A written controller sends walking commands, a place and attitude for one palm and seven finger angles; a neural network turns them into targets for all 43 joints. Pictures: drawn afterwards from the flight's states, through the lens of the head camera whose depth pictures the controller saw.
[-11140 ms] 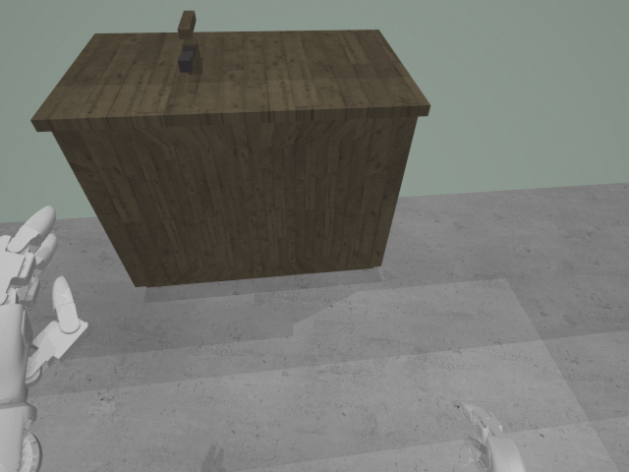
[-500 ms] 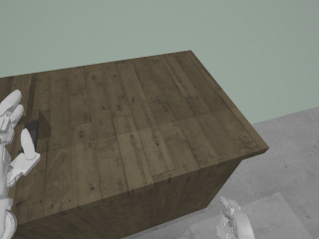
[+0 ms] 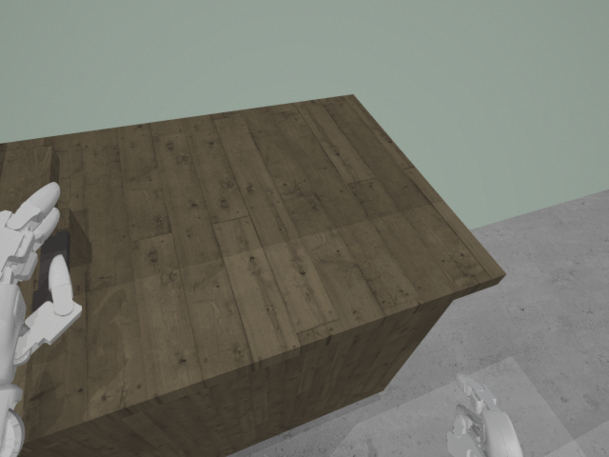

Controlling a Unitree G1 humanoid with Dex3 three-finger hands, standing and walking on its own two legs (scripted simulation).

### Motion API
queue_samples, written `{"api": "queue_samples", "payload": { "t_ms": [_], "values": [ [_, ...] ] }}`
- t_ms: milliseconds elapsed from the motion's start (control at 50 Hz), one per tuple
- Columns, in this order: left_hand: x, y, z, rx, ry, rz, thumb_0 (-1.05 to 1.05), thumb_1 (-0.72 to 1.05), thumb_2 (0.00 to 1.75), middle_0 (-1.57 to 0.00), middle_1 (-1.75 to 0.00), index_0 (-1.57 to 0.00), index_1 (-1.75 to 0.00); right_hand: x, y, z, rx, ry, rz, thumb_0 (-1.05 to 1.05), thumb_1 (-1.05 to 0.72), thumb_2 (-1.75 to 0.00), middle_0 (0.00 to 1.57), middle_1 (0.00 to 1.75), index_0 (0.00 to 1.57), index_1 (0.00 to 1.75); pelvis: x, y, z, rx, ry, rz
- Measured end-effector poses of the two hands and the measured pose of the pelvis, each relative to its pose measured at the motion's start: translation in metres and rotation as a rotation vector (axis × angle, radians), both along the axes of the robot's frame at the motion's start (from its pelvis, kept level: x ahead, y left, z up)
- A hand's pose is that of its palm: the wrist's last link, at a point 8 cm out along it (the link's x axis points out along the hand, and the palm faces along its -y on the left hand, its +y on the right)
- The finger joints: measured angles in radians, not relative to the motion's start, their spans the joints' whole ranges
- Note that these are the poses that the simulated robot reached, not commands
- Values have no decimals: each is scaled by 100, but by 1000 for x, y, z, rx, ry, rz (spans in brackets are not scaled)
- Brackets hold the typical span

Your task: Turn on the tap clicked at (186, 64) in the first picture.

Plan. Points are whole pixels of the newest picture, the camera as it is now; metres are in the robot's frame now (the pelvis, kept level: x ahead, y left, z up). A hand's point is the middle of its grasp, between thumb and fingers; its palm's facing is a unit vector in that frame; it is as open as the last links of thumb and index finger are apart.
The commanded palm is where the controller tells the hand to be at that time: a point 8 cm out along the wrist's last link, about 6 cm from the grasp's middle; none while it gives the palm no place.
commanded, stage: come to a stop and stand still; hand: left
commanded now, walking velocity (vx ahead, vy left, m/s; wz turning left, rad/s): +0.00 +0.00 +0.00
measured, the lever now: (53, 303) +0.25 +0.31 +0.09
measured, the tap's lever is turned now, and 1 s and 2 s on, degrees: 0 0 0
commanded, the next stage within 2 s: look again from close up in 0.22 s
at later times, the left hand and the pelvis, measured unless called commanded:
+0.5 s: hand (43, 298) +0.22 +0.27 +0.16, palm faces +0.40 -0.84 -0.37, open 7.4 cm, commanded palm +0.16 +0.30 +0.18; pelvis +0.00 +0.01 +0.00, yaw +1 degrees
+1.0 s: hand (72, 305) +0.21 +0.24 +0.16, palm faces +0.36 -0.83 -0.43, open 7.4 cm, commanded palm +0.15 +0.27 +0.18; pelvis -0.01 -0.01 +0.00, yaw +0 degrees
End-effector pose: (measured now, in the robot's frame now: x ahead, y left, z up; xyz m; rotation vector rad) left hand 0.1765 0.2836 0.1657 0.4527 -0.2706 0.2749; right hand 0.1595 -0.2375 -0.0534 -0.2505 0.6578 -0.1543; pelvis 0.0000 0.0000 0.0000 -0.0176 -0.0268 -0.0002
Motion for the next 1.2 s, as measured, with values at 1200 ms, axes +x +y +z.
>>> {"api": "queue_samples", "payload": {
  "t_ms": [1200],
  "values": [
    [-28, -24, 20, 114, -58, 1, 1, 89, 90, -21, -30, -22, -31, -5, -2, -30, 36, 62, 57, 2, -91, -90, 20, 30, 20, 30, -30, -19, -10, -22, 34, 10]
  ]
}}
